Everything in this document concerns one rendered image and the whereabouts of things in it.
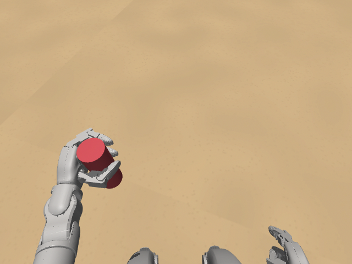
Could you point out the right robot hand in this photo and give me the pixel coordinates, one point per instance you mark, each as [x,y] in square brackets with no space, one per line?
[292,254]

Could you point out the can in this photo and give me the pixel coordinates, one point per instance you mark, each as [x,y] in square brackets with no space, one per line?
[96,157]

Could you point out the left robot arm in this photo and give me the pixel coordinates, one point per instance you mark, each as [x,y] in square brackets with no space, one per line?
[60,237]

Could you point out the left robot hand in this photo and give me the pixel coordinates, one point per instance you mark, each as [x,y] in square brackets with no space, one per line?
[71,170]

